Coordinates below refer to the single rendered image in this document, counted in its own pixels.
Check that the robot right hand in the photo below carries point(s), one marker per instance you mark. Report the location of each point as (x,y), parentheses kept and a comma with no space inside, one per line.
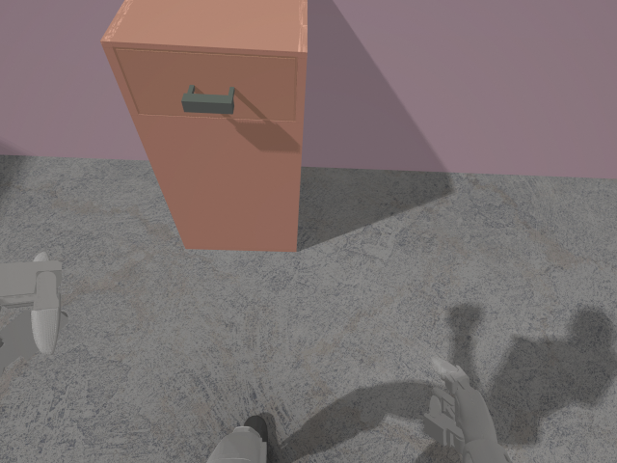
(467,416)

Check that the handle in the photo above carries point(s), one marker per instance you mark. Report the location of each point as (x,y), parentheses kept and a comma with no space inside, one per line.
(214,104)

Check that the left robot thigh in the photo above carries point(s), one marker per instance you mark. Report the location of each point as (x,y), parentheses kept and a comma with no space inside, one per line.
(240,447)

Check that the cabinet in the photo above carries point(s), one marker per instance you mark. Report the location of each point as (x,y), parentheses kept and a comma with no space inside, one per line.
(229,183)

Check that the robot left foot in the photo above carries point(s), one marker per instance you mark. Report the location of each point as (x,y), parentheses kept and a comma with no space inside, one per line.
(259,425)

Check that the drawer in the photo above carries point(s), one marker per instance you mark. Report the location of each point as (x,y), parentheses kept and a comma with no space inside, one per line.
(264,84)

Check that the robot left hand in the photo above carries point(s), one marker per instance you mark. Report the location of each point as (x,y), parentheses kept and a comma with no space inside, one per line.
(24,284)

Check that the robot right forearm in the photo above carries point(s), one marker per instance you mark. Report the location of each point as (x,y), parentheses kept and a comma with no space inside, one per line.
(484,451)

